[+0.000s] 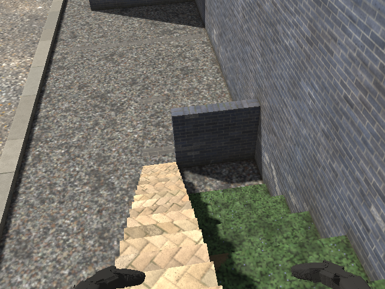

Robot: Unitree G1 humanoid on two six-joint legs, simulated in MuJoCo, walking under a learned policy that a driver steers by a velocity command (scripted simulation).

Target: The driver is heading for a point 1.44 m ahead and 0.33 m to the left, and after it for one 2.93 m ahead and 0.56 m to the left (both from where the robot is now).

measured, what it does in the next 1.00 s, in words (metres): stands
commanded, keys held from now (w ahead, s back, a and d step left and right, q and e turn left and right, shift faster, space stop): no key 1.00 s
